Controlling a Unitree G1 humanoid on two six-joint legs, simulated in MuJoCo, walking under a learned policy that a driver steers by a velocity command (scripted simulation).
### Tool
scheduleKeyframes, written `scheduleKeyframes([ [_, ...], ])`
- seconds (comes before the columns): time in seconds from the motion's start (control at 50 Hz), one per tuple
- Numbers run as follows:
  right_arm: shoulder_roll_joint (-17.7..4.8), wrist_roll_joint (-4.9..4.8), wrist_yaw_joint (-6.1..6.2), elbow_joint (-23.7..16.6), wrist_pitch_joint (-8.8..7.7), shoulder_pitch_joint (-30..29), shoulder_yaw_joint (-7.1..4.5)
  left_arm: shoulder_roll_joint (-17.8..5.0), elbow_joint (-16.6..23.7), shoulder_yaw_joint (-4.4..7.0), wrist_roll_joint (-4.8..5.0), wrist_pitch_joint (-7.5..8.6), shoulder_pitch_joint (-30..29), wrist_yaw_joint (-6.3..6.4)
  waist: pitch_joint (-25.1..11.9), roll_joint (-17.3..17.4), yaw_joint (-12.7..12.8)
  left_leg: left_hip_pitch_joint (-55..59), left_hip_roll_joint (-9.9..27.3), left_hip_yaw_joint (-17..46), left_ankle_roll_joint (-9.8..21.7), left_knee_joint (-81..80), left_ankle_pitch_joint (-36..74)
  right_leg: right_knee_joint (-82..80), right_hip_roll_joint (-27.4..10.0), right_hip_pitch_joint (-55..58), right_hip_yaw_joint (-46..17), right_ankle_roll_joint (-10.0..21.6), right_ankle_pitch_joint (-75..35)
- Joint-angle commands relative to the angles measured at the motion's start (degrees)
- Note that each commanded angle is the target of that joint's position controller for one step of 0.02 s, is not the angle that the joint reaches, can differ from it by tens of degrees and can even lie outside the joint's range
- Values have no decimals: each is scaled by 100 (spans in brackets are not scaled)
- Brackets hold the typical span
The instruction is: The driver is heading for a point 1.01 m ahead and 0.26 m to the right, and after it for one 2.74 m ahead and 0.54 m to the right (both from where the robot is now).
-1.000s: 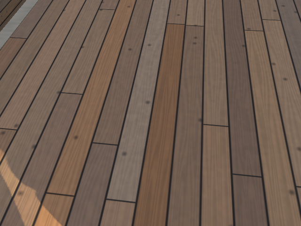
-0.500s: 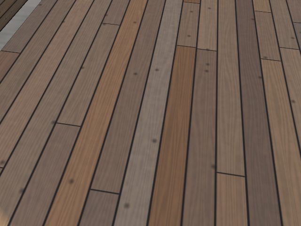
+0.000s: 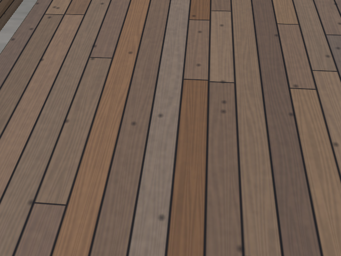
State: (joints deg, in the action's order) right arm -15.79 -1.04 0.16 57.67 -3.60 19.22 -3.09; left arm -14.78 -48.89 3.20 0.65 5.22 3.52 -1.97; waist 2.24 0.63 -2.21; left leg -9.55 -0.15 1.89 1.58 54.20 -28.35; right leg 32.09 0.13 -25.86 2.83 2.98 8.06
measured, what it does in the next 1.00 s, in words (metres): walks ahead, turning right: left foot, then right foot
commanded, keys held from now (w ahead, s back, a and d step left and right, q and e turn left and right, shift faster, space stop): w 0.40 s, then w+e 0.02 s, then e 0.58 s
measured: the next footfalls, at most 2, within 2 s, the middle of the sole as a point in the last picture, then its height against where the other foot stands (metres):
left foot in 0.48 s outside the picture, level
right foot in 0.98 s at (206, 254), level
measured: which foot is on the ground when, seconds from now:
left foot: up 0.00-0.46, down 0.48-0.98, up 1.00-1.00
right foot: down 0.00-0.50, up 0.52-0.96, down 0.98-1.00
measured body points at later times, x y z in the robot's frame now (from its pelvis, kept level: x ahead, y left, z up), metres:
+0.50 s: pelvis +0.28 +0.04 +0.00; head +0.32 +0.05 +0.45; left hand +0.24 +0.31 -0.15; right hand +0.50 -0.20 -0.10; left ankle +0.41 +0.14 -0.73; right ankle +0.10 -0.09 -0.71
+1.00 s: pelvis +0.41 +0.02 +0.00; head +0.44 -0.01 +0.45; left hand +0.63 +0.26 -0.09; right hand +0.46 -0.29 -0.13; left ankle +0.40 +0.15 -0.72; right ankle +0.42 -0.08 -0.73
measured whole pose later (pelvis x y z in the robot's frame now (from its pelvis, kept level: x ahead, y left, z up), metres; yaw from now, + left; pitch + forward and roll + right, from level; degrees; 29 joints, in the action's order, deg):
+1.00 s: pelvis +0.41 +0.02 +0.00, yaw -16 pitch +1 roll +2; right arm -16.9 0.0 2.0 52.5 0.4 4.8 -4.5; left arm -16.2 -44.3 6.0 0.5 -2.5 6.8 -0.6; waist 3.4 0.7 0.6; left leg -13.7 5.9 -14.7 -1.7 36.2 -22.4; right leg 32.5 -1.5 -20.7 2.8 2.9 12.8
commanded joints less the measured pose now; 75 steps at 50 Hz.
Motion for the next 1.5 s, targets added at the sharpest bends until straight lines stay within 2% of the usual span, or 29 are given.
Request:
scheduleKeyframes([
  [0.02,-758,-150,-10,-552,-308,-414,-116,-852,-62,203,-39,32,1122,44,-829,-535,627,-3190,472,268,203,1799,509,-1729,-1769,3245,-2847,1038,772],
  [0.08,-511,-20,28,-495,-167,-344,-160,-524,-66,111,-142,86,727,17,-450,-535,212,-2407,836,268,137,1098,1189,-2175,-1376,1978,-1875,968,-288],
  [0.18,-368,78,47,-719,-30,-1000,-155,-818,-289,175,-84,89,1122,143,-64,-336,260,-2953,923,154,-136,-220,2192,-2603,-1316,1836,-1254,1043,-787],
  [0.34,-207,2,-133,-1115,-127,-2363,-34,-874,-686,180,10,-38,1860,233,276,-359,671,-2722,543,-166,-115,-2235,3400,-2511,-1226,2408,-596,809,-917],
  [0.42,-416,-14,-244,-1241,-194,-2391,-78,-976,-798,245,46,-165,1907,272,200,-457,477,-2449,413,-148,140,-2577,2651,-1933,-1556,3085,-735,673,-1807],
  [0.46,-767,85,-203,-922,-238,-1225,-272,-944,-736,223,29,-244,1656,288,-471,-522,-181,-770,49,-393,346,-2879,2822,-531,-1155,2920,-586,404,-3660],
  [0.48,-1128,216,-157,-713,-267,-343,-380,-768,-610,144,-37,-248,1683,296,-1285,-271,-453,939,648,84,601,-2499,4173,791,-785,2013,-420,160,-2830],
  [0.5,-1607,317,-100,-615,-215,194,-478,-123,-562,-58,-94,-170,2342,272,-2233,1079,-293,3289,2279,2182,1523,-2468,5310,3096,175,-279,-88,-340,357],
  [0.52,-1160,228,-110,-649,-163,230,-340,-367,-721,-5,-17,-86,2437,264,-2899,1212,-358,3273,2613,3045,1781,-2843,5818,4093,375,-574,-994,-407,2991],
  [0.54,-912,166,-91,-774,-140,-284,-243,-853,-584,160,152,-72,1994,274,-2115,915,-275,2489,2417,2079,1523,-2898,5881,4412,60,-906,-1117,-376,2885],
  [0.6,-402,191,-48,-851,-141,-1287,-99,-617,-537,238,120,-321,1622,397,-779,509,260,244,1721,464,994,-3547,5103,3618,-573,-519,-706,-425,1951],
  [0.68,-602,304,20,-815,-135,-1606,-160,-375,-240,280,44,-640,1591,437,-515,579,524,-620,1721,-216,1207,-4115,4640,3114,-590,-208,-540,-502,1178],
  [0.8,-841,199,246,-752,87,-1606,-231,-416,250,287,7,-672,775,266,-517,454,308,-117,1720,-832,1096,-4217,3878,1527,-618,-95,-260,-448,146],
  [0.94,-1061,-41,247,-775,382,-1524,-349,-565,661,373,28,-784,526,49,-449,478,384,652,1964,-913,646,-3092,3949,27,-301,325,175,-78,545],
  [0.96,-979,-50,239,-698,403,-1317,-347,-697,628,432,-4,-763,742,77,-563,281,471,500,1735,-1102,355,-2510,3935,-556,-174,895,115,92,-170],
  [0.98,-825,85,206,-699,388,-1082,-321,-1258,590,615,-25,-736,1123,182,-851,-646,500,-238,1207,-1457,-103,-1209,3112,-887,-643,1931,-785,432,-2350],
  [1.0,-465,333,139,-1008,333,-1299,-207,-1875,644,711,-93,-733,1229,289,-985,-2126,302,-2309,202,-1501,-631,558,-804,-700,-1982,3149,-2770,1506,-4861],
  [1.02,-554,258,96,-1086,287,-1618,-220,-1563,696,590,-186,-616,1384,223,-1668,-1336,600,-2684,-9,-247,-610,1486,-1396,-850,-2250,3219,-3225,2057,-4285],
  [1.04,-697,67,80,-1121,281,-1860,-261,-1429,749,555,-161,-509,1147,194,-1432,-866,564,-2911,108,-1,-504,1717,-980,-963,-1972,3067,-2718,1835,-3822],
  [1.08,-756,78,183,-1006,306,-1837,-298,-1145,856,486,25,-453,554,281,-999,-437,319,-3006,304,139,-445,1266,-106,-1053,-1518,2556,-2160,1250,-2741],
  [1.12,-814,127,206,-988,326,-1714,-338,-1065,906,447,20,-502,419,359,-1048,-558,151,-2495,252,135,-450,884,409,-1248,-1291,2046,-2029,1149,-1913],
  [1.2,-602,51,102,-1058,224,-1999,-278,-1129,894,457,52,-462,626,425,-745,-825,322,-2259,104,121,-433,-713,981,-1883,-1043,1775,-2378,1081,1444],
  [1.32,-686,-8,-67,-1072,-85,-2015,-267,-1223,931,459,16,-422,715,376,-518,-928,377,-1321,-78,63,-321,-2037,1092,-1813,-941,1234,-2739,1001,1975],
  [1.38,-704,-33,-77,-871,-209,-1384,-308,-1032,1025,375,31,-462,537,370,-491,-798,-23,-104,-70,-40,-156,-3007,1609,-1361,-595,603,-2781,724,2340],
  [1.4,-865,-9,-40,-725,-227,-858,-371,-803,1098,304,21,-452,418,369,-583,-573,-255,735,331,268,-18,-3198,1506,-753,-339,-46,-2576,495,2499],
  [1.42,-1190,90,18,-585,-216,-129,-439,-294,1154,167,16,-431,437,352,-871,390,-397,1578,1481,1458,315,-3617,587,1081,245,-851,-1676,122,2727],
  [1.44,-1629,258,-20,-534,-206,-22,-510,-406,1486,189,149,-347,412,335,-456,1372,-227,1594,2407,3519,1004,-4356,-1023,2074,531,-2262,-1172,76,2772],
  [1.46,-1339,206,-12,-712,-234,-439,-453,-853,1463,266,148,-295,425,313,-55,1137,-113,1329,2468,3519,1157,-4413,-1500,2793,-21,-2633,-1263,17,2343],
  [1.5,-799,89,37,-899,-216,-830,-301,-979,1239,346,79,-316,652,263,109,835,10,1175,1894,2297,739,-4407,-588,3136,-247,-2638,-1134,-102,1512],
])
Velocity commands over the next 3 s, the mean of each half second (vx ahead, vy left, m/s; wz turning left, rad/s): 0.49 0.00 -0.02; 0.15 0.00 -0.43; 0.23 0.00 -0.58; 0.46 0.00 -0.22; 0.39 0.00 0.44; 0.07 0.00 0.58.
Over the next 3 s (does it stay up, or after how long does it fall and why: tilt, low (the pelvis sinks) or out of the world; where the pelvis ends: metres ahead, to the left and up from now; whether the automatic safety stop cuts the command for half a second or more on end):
stays up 0.98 -0.40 0.01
